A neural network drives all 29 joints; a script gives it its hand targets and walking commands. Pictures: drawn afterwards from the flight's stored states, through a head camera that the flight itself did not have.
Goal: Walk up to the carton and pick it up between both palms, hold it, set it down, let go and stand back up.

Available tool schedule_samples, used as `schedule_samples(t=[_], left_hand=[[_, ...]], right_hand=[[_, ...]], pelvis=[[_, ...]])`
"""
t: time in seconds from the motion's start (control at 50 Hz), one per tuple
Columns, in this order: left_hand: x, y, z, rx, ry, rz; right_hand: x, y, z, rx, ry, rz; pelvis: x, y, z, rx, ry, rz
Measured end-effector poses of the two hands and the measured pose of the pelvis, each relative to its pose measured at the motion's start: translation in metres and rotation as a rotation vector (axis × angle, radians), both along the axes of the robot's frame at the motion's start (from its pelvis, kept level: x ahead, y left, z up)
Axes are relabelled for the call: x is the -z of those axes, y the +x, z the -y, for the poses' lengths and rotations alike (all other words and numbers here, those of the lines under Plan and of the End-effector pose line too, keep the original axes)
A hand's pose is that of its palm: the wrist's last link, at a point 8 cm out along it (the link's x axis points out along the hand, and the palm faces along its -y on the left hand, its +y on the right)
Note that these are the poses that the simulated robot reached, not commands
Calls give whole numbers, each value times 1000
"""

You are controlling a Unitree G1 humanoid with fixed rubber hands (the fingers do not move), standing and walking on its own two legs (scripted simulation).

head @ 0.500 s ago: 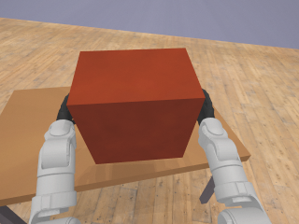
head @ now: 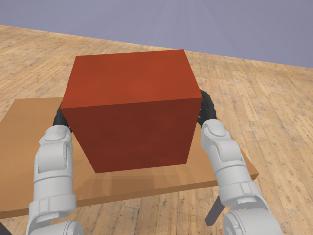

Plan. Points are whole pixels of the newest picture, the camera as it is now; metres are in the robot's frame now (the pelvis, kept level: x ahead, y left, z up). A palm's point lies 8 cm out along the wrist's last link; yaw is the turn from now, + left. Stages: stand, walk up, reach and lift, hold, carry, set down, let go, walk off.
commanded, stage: hold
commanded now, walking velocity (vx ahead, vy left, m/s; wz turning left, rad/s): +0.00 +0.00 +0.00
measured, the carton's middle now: (136, 115) +0.41 +0.03 +0.15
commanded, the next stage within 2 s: none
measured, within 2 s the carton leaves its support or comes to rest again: neither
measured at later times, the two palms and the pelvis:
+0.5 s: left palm (75, 121) +0.36 +0.18 +0.17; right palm (218, 124) +0.35 -0.18 +0.17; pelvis -0.01 +0.01 +0.00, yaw -3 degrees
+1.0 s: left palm (70, 131) +0.35 +0.19 +0.15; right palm (212, 132) +0.34 -0.16 +0.15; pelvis -0.01 +0.01 +0.00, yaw +0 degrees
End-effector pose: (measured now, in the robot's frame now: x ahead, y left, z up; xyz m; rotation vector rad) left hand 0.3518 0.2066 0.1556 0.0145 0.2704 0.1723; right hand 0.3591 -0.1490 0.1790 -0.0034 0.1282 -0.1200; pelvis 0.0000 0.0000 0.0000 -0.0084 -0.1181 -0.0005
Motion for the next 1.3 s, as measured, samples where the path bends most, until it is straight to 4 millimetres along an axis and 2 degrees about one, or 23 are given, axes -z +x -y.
schedule_samples(t=[0.12, 0.32, 0.48, 0.58, 0.68, 0.84, 1.06, 1.18, 1.3], left_hand=[[9, -4, 0, 12, 37, -14], [1, 2, 24, 64, 67, -12], [-12, 10, 30, 46, 39, 12], [-15, 8, 19, 23, 14, 24], [-7, 3, 6, 3, -2, 10], [9, -4, -2, 7, 28, -15], [2, 1, 24, 65, 70, -14], [-9, 9, 32, 57, 49, 1], [-16, 9, 23, 27, 19, 24]], right_hand=[[14, -5, -1, 22, 22, -12], [28, -17, 24, 68, 44, -13], [13, -9, 31, 44, 23, 12], [-2, -2, 21, 15, 4, 24], [-5, 0, 6, -2, -4, 12], [11, -4, -3, 15, 17, -11], [29, -18, 24, 69, 46, -13], [19, -13, 33, 56, 32, 2], [0, -3, 24, 20, 8, 26]], pelvis=[[0, -2, -5, -14, -7, -11], [0, -9, -17, 16, -3, -36], [0, -7, -13, 43, 6, -49], [0, -3, -6, 35, 5, -27], [0, 0, -1, 13, 2, -3], [0, -2, -3, -14, -6, -6], [0, -10, -17, 16, -4, -36], [0, -9, -16, 41, 5, -51], [0, -4, -8, 40, 6, -34]])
